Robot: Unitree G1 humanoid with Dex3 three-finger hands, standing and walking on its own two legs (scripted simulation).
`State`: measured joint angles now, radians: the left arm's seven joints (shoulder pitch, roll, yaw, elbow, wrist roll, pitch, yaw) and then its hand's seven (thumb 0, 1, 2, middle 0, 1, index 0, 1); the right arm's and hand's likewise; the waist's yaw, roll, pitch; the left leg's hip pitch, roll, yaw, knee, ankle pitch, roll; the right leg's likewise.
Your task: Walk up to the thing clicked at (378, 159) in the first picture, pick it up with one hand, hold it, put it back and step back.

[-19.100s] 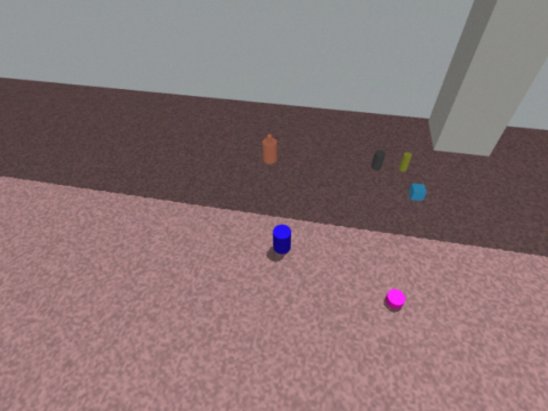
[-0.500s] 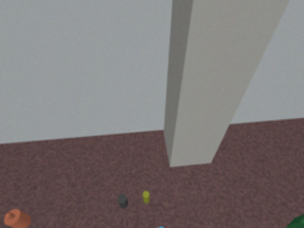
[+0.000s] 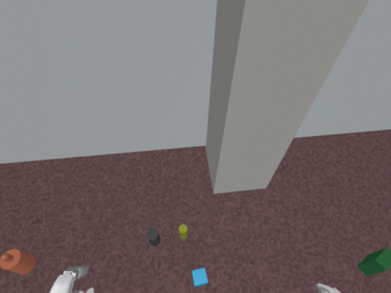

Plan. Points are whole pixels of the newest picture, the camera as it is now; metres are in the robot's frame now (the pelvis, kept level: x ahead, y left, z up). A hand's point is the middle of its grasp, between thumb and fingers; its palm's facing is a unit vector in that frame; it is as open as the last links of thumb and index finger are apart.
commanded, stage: rise first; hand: left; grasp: from above
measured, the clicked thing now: (153, 237) +0.44 +0.21 -0.72
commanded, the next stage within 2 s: none
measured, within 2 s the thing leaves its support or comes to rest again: neither
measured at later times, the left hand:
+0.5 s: hand out of the picture +0.15 +0.26 -0.21, palm faces -0.11 -0.90 -0.42, open 13.9 cm
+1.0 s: hand out of the picture +0.16 +0.28 -0.31, palm faces -0.34 -0.75 -0.57, open 14.0 cm
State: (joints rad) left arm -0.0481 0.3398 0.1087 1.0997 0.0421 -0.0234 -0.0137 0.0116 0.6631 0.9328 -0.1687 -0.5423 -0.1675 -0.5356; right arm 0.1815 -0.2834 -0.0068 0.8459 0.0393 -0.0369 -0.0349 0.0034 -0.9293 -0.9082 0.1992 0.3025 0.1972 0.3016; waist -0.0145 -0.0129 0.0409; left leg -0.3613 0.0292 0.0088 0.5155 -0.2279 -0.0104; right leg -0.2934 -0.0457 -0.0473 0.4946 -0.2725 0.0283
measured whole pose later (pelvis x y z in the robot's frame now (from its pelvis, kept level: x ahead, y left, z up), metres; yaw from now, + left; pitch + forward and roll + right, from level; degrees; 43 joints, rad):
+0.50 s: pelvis +0.00 +0.01 -0.06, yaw -1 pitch +15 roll -2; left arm 0.17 0.32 0.16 0.62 0.19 0.18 0.00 0.00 -0.47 0.98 -0.07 -1.07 -0.07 -1.07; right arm 0.22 -0.24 -0.04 0.61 0.01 -0.12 -0.03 0.01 -0.87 -0.89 0.20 0.30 0.20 0.30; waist -0.04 0.00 -0.08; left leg -0.83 0.06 0.00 1.03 -0.46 -0.01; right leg -0.75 -0.03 -0.03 0.99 -0.49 0.03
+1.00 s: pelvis -0.03 +0.00 -0.16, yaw -2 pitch +26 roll -3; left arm 0.09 0.40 0.14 0.58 0.42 0.07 0.02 0.00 -0.50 0.96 -0.05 -1.10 -0.06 -1.09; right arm 0.14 -0.25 -0.04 0.57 0.00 -0.22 -0.01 0.01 -0.85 -0.89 0.20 0.30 0.20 0.30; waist -0.03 0.00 -0.17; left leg -1.34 0.06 -0.03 1.47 -0.59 -0.01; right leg -1.26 -0.03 -0.03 1.45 -0.64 0.03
